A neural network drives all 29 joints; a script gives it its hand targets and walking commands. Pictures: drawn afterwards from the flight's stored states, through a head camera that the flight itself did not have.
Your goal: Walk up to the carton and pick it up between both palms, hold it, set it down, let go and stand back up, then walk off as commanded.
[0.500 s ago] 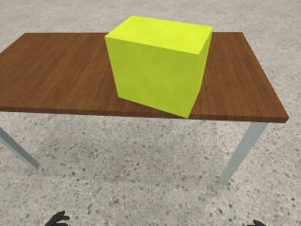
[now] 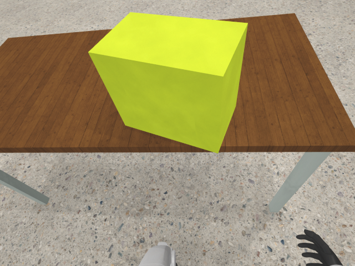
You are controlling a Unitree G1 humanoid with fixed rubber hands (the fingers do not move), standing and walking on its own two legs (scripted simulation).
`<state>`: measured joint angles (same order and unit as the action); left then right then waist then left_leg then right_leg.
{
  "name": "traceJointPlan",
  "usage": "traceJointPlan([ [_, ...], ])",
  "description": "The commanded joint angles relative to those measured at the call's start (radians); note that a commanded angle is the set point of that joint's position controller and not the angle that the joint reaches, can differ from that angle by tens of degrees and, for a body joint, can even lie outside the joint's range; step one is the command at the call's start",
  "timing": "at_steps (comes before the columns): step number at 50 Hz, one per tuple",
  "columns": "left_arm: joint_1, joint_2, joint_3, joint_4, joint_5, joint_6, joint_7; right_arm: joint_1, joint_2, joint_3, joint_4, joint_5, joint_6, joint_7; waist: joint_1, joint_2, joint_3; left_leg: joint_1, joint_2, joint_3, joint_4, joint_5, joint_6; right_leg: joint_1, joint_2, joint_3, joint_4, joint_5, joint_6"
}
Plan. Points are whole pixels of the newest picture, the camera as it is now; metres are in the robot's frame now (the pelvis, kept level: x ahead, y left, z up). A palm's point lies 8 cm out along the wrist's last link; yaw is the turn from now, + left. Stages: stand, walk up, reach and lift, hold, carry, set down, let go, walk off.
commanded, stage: walk up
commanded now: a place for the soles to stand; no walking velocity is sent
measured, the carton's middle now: (174, 84) +0.54 +0.04 +0.08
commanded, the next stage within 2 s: none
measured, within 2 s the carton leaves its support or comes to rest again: neither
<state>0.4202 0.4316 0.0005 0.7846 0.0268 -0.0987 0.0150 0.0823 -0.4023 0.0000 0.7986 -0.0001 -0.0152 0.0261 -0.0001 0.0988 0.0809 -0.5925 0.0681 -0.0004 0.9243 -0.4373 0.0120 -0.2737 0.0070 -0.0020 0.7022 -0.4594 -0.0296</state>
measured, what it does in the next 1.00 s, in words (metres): steps on the spot: left foot, then right foot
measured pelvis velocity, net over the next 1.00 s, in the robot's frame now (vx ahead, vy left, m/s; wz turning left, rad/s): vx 0.08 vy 0.04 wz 0.01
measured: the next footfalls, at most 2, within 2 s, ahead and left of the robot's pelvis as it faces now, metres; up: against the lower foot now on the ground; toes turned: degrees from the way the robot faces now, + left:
left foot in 0.06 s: +0.14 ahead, +0.15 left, +0.00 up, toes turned +2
right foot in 0.36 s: +0.15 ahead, -0.11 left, +0.00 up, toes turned +1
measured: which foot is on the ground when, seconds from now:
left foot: up 0.00-0.04, down 0.06-0.38, up 0.40-0.66, down 0.68-1.00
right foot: down 0.00-0.08, up 0.10-0.34, down 0.36-1.00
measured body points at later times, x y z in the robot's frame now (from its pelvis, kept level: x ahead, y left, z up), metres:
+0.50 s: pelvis +0.09 +0.00 -0.01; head +0.12 -0.03 +0.44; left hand +0.15 +0.33 -0.09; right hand +0.20 -0.29 -0.14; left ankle +0.10 +0.13 -0.70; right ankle +0.12 -0.12 -0.72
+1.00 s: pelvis +0.08 +0.04 -0.01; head +0.13 +0.04 +0.43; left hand +0.16 +0.37 -0.11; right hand +0.22 -0.26 -0.12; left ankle +0.10 +0.14 -0.71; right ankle +0.11 -0.11 -0.71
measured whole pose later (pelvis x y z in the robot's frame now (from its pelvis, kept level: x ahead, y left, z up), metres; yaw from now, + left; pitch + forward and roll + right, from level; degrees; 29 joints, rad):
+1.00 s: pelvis +0.08 +0.04 -0.01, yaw +0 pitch -4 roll -2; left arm 0.29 0.43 0.00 0.80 0.02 -0.08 0.04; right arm 0.13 -0.40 0.00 0.80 0.00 0.02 0.02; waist 0.00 0.04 0.17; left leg -0.36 0.02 0.01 0.87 -0.44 0.03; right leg -0.34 -0.01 0.02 0.80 -0.39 0.01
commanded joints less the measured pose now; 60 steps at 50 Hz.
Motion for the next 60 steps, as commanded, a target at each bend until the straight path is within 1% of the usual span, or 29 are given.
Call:
traceJointPlan([
  [1,-0.012,0.274,0.121,-0.093,-0.016,-0.005,0.016,0.035,-0.173,-0.105,-0.102,-0.023,-0.048,0.014,0.003,-0.237,-0.129,0.233,-0.020,0.062,-0.325,0.143,0.043,0.103,-0.215,0.231,-0.077,0.672,-0.173],
  [3,-0.066,0.165,0.083,-0.111,-0.031,-0.008,0.007,0.320,-0.231,-0.140,-0.004,-0.031,-0.068,0.005,-0.138,-0.033,-0.307,0.655,-0.018,-0.021,-0.428,0.354,0.103,-0.079,-0.094,0.081,0.332,0.548,-0.074],
  [4,-0.036,0.089,0.057,-0.125,-0.042,-0.017,0.000,0.373,-0.333,-0.169,0.009,-0.053,-0.068,-0.005,-0.161,0.190,-0.299,0.821,0.203,-0.356,-0.431,0.292,0.185,-0.351,0.001,0.064,0.548,0.193,-0.023],
  [5,-0.030,0.159,0.067,-0.127,-0.039,-0.009,0.003,0.318,-0.357,-0.159,-0.026,-0.012,-0.061,-0.012,-0.131,0.159,-0.236,0.752,0.354,-0.581,-0.574,0.178,0.265,-0.492,0.081,0.058,0.576,-0.093,-0.020],
  [6,-0.029,0.231,0.083,-0.082,-0.017,-0.004,0.004,0.236,-0.346,-0.158,-0.043,0.007,-0.055,-0.006,-0.124,0.052,-0.191,0.691,0.409,-0.633,-0.600,-0.001,0.351,-0.489,0.006,0.047,0.664,-0.112,-0.018],
  [8,-0.055,0.243,0.093,-0.062,-0.019,0.001,-0.011,0.173,-0.303,-0.142,-0.060,0.000,-0.048,-0.002,-0.059,-0.006,-0.017,0.445,0.310,-0.450,-0.611,-0.029,0.284,-0.396,-0.039,0.058,0.534,-0.078,-0.023],
  [12,-0.068,0.191,0.097,-0.034,-0.029,0.001,-0.027,0.101,-0.289,-0.120,-0.060,-0.013,-0.040,-0.004,-0.007,0.150,0.194,0.135,0.139,-0.198,-0.633,0.027,0.207,-0.243,-0.046,-0.003,0.271,0.008,0.005],
  [14,-0.069,0.188,0.090,-0.027,-0.018,0.000,-0.019,0.134,-0.291,-0.128,-0.057,-0.022,-0.030,0.000,-0.020,0.152,0.182,0.140,0.169,-0.214,-0.597,0.063,0.235,-0.180,-0.052,-0.027,0.162,-0.037,0.007],
  [17,0.129,0.161,0.095,0.049,-0.012,-0.013,0.006,0.007,-0.230,-0.105,-0.122,-0.008,-0.008,0.002,0.087,0.147,-0.009,0.093,0.114,-0.059,-0.264,0.264,0.163,0.118,0.001,-0.075,-0.055,0.232,0.009],
  [18,0.137,0.224,0.108,0.058,-0.004,-0.020,0.021,0.027,-0.151,-0.082,-0.120,-0.002,-0.002,-0.003,0.090,-0.024,-0.044,0.079,0.019,0.001,-0.067,0.237,0.083,0.137,-0.037,0.080,-0.163,0.333,-0.001],
  [19,0.110,0.324,0.124,0.032,0.009,-0.025,0.029,0.052,-0.097,-0.078,-0.137,0.002,0.011,-0.010,0.066,-0.266,-0.051,-0.029,-0.084,0.004,0.125,-0.043,0.018,0.124,-0.272,0.535,-0.303,0.364,-0.057],
  [20,0.041,0.373,0.128,0.029,0.001,-0.023,0.032,0.066,-0.185,-0.101,-0.119,-0.011,0.039,-0.024,0.029,-0.125,-0.058,0.043,-0.055,-0.109,0.138,-0.200,0.014,0.011,-0.358,0.678,-0.350,0.162,-0.151],
  [22,-0.065,0.311,0.109,-0.001,0.000,-0.016,0.028,0.059,-0.213,-0.104,-0.090,-0.001,0.040,-0.027,0.013,-0.112,0.022,0.085,-0.017,-0.077,0.122,-0.160,0.002,-0.051,-0.325,0.618,-0.334,0.200,-0.216],
  [24,-0.074,0.282,0.105,-0.007,0.001,-0.018,0.038,0.101,-0.199,-0.103,-0.074,-0.003,0.037,-0.026,0.010,-0.232,-0.012,0.056,-0.002,-0.059,0.050,-0.146,0.016,0.051,-0.291,0.506,-0.208,0.532,-0.214],
  [27,-0.033,0.281,0.103,-0.010,-0.007,-0.018,0.046,0.085,-0.206,-0.111,-0.085,-0.011,0.040,-0.020,0.013,-0.257,-0.069,0.090,-0.013,-0.042,0.053,-0.115,0.018,0.088,-0.292,0.486,-0.162,0.722,-0.208],
  [31,-0.117,0.294,0.101,-0.024,-0.019,-0.005,0.053,0.107,-0.199,-0.112,-0.062,-0.009,0.039,-0.025,-0.010,-0.298,-0.022,0.208,-0.016,-0.029,-0.048,-0.046,0.028,-0.101,-0.289,0.420,-0.156,0.611,-0.210],
  [33,-0.207,0.236,0.083,-0.060,-0.023,0.006,0.048,0.232,-0.229,-0.119,0.002,-0.015,0.019,-0.019,-0.091,-0.223,-0.056,0.395,-0.023,-0.020,-0.308,0.187,0.051,-0.186,-0.195,0.278,-0.030,0.506,-0.128],
  [35,-0.135,0.154,0.057,-0.055,-0.039,0.012,0.044,0.185,-0.264,-0.128,-0.020,-0.031,0.005,-0.025,-0.046,-0.014,-0.080,0.449,0.161,-0.307,-0.448,0.256,0.146,-0.258,-0.046,0.064,0.207,0.288,-0.018],
  [36,-0.146,0.183,0.056,-0.050,-0.039,0.018,0.052,0.085,-0.301,-0.128,-0.057,-0.013,0.008,-0.021,-0.033,0.032,-0.044,0.362,0.298,-0.399,-0.492,0.290,0.261,-0.260,0.018,-0.024,0.235,-0.077,0.003],
  [38,-0.194,0.216,0.064,-0.045,-0.026,0.024,0.052,0.085,-0.287,-0.129,-0.063,-0.030,0.007,-0.017,-0.049,0.038,0.101,0.226,0.255,-0.384,-0.522,0.287,0.253,-0.262,0.004,-0.004,0.286,-0.176,-0.019],
  [43,-0.030,0.207,0.078,0.034,-0.022,0.005,0.045,-0.026,-0.270,-0.116,-0.096,-0.015,0.021,-0.006,0.034,0.108,-0.002,0.220,0.121,-0.195,-0.355,0.312,0.179,0.019,-0.002,-0.068,-0.033,0.126,-0.007],
  [46,-0.024,0.287,0.105,0.019,0.006,-0.008,0.052,0.025,-0.168,-0.097,-0.107,0.006,0.024,-0.009,0.028,-0.080,-0.181,0.189,0.027,-0.079,-0.072,0.372,0.062,0.169,-0.170,0.291,-0.123,0.449,-0.090],
  [48,-0.100,0.320,0.094,-0.001,-0.013,-0.013,0.052,0.057,-0.182,-0.110,-0.067,-0.014,0.035,-0.021,-0.006,-0.097,-0.090,0.192,-0.049,-0.040,0.014,0.027,0.025,0.010,-0.324,0.527,-0.146,0.624,-0.271],
  [50,-0.146,0.302,0.087,-0.003,-0.021,0.002,0.052,0.088,-0.180,-0.107,-0.047,-0.008,0.029,-0.024,-0.040,-0.050,-0.067,0.309,-0.009,-0.055,-0.155,0.172,0.034,-0.126,-0.266,0.389,-0.092,0.528,-0.212],
  [51,-0.213,0.253,0.077,-0.022,-0.015,0.009,0.048,0.126,-0.197,-0.114,-0.049,-0.006,0.014,-0.017,-0.078,-0.099,-0.091,0.399,0.048,-0.124,-0.289,0.262,0.047,-0.195,-0.179,0.264,-0.021,0.434,-0.114],
  [53,-0.220,0.186,0.055,-0.025,-0.026,0.028,0.041,0.084,-0.295,-0.123,-0.026,-0.010,0.002,-0.016,-0.057,0.061,-0.063,0.359,0.222,-0.319,-0.493,0.249,0.181,-0.222,0.017,-0.006,0.179,0.082,0.006],
  [56,-0.142,0.229,0.072,0.003,-0.026,0.022,0.044,-0.015,-0.299,-0.120,-0.064,-0.026,0.013,-0.013,-0.017,0.069,-0.036,0.309,0.234,-0.306,-0.470,0.224,0.240,-0.142,-0.001,-0.029,0.172,-0.067,-0.009],
  [58,-0.049,0.216,0.076,0.043,-0.026,0.009,0.042,-0.056,-0.235,-0.111,-0.085,-0.019,0.028,-0.007,0.037,0.039,-0.085,0.212,0.119,-0.163,-0.344,0.296,0.162,0.025,-0.027,0.004,0.013,0.169,-0.035],
  [60,-0.006,0.276,0.098,0.053,-0.006,-0.009,0.049,-0.053,-0.195,-0.100,-0.104,-0.019,0.034,-0.004,0.040,-0.136,-0.069,0.090,0.003,-0.064,-0.101,0.218,0.061,0.090,-0.162,0.291,-0.143,0.299,-0.110],
])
